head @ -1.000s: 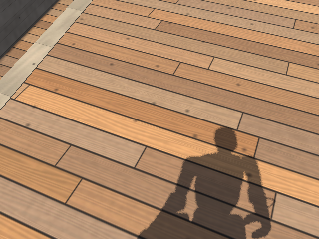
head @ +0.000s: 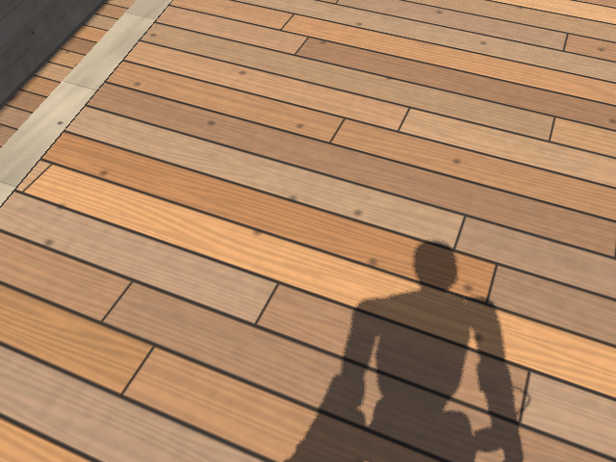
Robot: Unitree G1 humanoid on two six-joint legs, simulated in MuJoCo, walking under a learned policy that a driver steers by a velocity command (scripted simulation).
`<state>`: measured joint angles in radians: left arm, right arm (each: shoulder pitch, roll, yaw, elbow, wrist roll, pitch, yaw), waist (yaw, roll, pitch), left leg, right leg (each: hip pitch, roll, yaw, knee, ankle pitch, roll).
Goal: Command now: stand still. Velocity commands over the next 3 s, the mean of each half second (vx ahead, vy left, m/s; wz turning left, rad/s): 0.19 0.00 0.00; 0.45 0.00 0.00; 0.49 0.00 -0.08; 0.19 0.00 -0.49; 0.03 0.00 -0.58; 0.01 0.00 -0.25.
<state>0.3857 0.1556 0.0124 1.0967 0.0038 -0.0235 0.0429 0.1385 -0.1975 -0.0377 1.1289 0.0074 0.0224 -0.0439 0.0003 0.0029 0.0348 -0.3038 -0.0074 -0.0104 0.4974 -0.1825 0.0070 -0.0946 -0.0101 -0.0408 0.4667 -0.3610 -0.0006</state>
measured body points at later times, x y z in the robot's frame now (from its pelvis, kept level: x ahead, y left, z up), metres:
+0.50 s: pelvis +0.10 +0.04 +0.00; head +0.10 +0.05 +0.45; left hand +0.10 +0.29 -0.15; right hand +0.10 -0.22 -0.14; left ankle +0.07 +0.12 -0.74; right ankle -0.01 -0.10 -0.64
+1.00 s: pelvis +0.37 -0.03 -0.01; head +0.40 -0.04 +0.44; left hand +0.50 +0.22 -0.13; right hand +0.36 -0.29 -0.16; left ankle +0.22 +0.12 -0.63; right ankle +0.45 -0.11 -0.74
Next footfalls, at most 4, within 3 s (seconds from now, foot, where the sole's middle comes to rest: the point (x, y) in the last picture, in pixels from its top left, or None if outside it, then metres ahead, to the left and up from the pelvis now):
0.88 right None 0.49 -0.12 -0.77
1.44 left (273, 334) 0.81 0.12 -0.77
1.92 right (375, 301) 0.91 -0.14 -0.77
2.36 left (292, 281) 0.97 0.07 -0.77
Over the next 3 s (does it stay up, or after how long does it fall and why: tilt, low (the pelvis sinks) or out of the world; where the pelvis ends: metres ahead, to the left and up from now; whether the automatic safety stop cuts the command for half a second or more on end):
stays up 0.84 -0.03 0.00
